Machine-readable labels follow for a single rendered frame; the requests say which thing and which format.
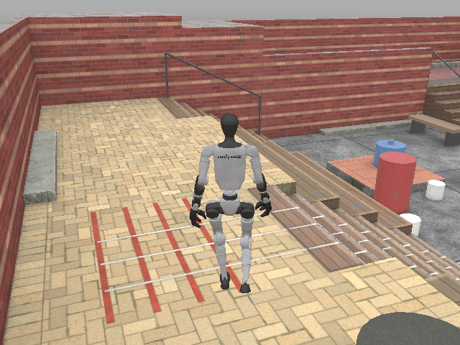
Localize robot right hand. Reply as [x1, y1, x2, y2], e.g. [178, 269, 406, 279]
[255, 201, 272, 217]

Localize robot right upper arm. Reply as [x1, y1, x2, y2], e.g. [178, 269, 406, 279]
[244, 144, 263, 184]

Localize robot left shin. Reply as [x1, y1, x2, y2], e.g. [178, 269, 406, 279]
[213, 234, 228, 280]

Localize robot left forearm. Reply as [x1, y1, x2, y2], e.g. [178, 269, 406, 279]
[191, 175, 205, 211]

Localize robot left upper arm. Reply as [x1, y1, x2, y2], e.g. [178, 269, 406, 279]
[198, 144, 215, 185]

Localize robot right forearm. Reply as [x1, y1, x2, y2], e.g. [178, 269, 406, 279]
[256, 173, 270, 203]

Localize robot left thigh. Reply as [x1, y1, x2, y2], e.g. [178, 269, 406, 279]
[206, 200, 226, 246]

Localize robot left hand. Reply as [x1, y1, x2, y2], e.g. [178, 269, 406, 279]
[189, 209, 206, 228]

